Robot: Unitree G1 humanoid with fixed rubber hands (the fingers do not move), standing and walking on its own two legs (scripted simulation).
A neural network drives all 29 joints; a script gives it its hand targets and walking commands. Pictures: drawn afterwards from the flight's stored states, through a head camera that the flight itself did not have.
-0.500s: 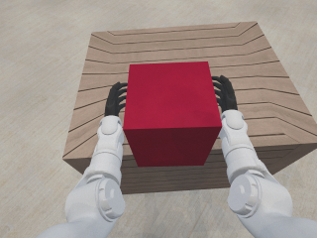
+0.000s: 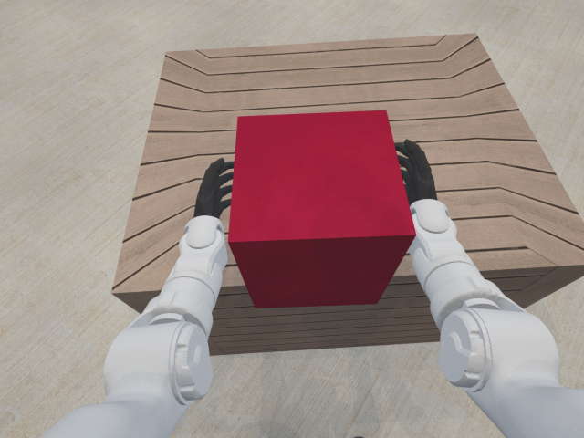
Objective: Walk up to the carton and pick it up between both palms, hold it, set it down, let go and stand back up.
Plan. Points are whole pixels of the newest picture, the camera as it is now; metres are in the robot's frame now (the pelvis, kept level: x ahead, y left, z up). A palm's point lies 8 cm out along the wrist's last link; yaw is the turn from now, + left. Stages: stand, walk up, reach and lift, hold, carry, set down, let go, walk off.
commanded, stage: set down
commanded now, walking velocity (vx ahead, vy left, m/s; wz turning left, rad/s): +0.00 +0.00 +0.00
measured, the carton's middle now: (314, 219) +0.43 +0.00 -0.02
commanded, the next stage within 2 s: none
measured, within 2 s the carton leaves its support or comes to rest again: neither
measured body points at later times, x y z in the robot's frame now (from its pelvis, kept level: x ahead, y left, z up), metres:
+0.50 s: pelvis -0.02 +0.00 +0.00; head +0.08 +0.00 +0.44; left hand +0.42 +0.21 +0.03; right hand +0.45 -0.16 +0.03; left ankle -0.03 +0.13 -0.74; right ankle -0.01 -0.14 -0.74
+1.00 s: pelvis -0.01 +0.00 +0.00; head +0.05 +0.00 +0.45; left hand +0.45 +0.22 +0.11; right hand +0.48 -0.16 +0.12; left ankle -0.03 +0.13 -0.74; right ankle -0.01 -0.14 -0.74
